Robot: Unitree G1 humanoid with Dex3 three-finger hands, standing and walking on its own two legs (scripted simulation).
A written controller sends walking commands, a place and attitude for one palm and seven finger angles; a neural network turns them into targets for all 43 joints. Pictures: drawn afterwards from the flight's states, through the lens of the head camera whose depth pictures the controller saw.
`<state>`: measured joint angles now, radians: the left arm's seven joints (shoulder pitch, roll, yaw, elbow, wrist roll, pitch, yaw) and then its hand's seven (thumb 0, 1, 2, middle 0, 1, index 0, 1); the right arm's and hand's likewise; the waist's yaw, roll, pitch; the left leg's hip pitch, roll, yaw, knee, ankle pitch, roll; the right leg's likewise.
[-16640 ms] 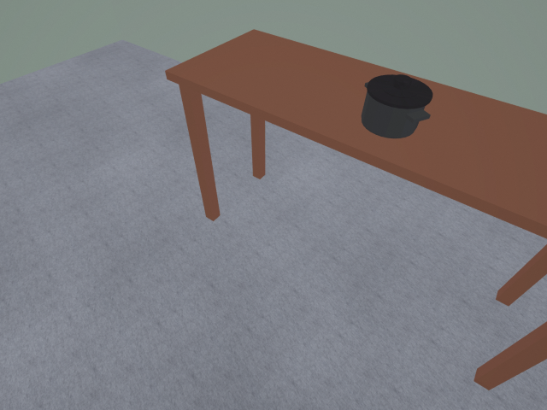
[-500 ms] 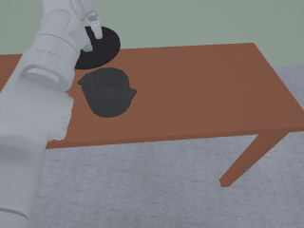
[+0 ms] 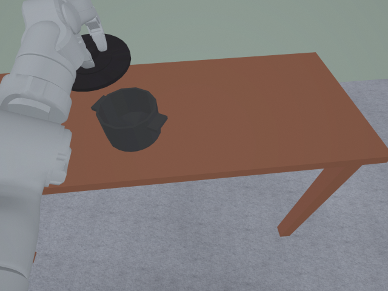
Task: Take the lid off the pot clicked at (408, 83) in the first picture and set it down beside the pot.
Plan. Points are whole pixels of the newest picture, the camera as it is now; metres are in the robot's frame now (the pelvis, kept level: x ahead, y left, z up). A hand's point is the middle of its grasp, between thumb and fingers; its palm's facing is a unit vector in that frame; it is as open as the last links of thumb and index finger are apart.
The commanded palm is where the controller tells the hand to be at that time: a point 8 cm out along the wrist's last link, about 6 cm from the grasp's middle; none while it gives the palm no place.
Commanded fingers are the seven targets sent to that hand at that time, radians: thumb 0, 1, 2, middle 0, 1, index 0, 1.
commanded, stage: move the lid sideways beside the pot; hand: left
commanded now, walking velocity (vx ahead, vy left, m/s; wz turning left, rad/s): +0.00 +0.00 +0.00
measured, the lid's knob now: (86, 50) +0.53 +0.17 +0.22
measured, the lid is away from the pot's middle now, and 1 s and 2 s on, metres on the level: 0.04 0.15 0.22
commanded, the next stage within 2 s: none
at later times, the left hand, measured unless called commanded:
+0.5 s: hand (47, 58) +0.48 +0.22 +0.24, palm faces -0.29 -0.09 -0.95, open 7.0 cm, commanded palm +0.51 +0.23 +0.32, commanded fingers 0.00 0.81 0.75 -0.85 -1.09 -0.86 -1.09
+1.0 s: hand (20, 59) +0.49 +0.27 +0.24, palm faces -0.30 -0.12 -0.95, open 7.0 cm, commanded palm +0.52 +0.28 +0.32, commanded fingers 0.00 0.81 0.75 -0.85 -1.09 -0.86 -1.09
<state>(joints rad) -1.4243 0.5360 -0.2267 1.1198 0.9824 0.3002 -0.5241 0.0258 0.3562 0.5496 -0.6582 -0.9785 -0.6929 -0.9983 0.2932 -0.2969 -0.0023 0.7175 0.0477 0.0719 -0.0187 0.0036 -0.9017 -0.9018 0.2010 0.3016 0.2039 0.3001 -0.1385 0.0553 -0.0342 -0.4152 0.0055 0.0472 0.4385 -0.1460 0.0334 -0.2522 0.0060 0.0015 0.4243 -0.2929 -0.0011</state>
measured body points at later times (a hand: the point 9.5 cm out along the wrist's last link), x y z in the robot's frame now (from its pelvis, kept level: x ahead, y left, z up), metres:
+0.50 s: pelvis -0.01 +0.01 +0.00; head +0.04 +0.01 +0.45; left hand +0.49 +0.22 +0.30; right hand +0.06 -0.26 -0.13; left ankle +0.04 +0.10 -0.74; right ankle -0.06 -0.12 -0.74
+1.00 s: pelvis +0.00 +0.01 +0.00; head +0.05 +0.02 +0.44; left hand +0.50 +0.27 +0.29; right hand +0.01 -0.27 -0.12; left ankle +0.04 +0.10 -0.74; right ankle -0.06 -0.12 -0.74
